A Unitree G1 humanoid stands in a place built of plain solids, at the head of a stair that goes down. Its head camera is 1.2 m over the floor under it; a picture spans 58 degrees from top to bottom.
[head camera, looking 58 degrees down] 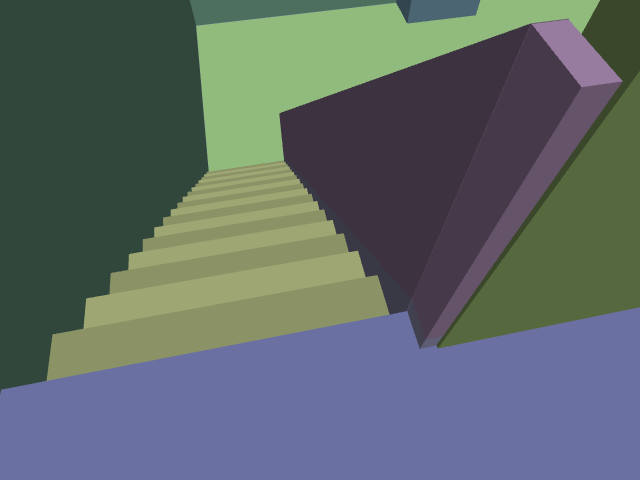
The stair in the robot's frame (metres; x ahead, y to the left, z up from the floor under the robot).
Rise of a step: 0.21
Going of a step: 0.23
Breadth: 1.14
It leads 11 degrees to the left of straight ahead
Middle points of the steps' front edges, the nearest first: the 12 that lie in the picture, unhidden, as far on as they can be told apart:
0.39 0.30 0.00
0.62 0.35 -0.21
0.85 0.39 -0.42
1.07 0.44 -0.63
1.30 0.49 -0.84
1.53 0.53 -1.05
1.76 0.58 -1.27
1.99 0.62 -1.48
2.22 0.67 -1.69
2.44 0.72 -1.90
2.67 0.76 -2.11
2.90 0.81 -2.32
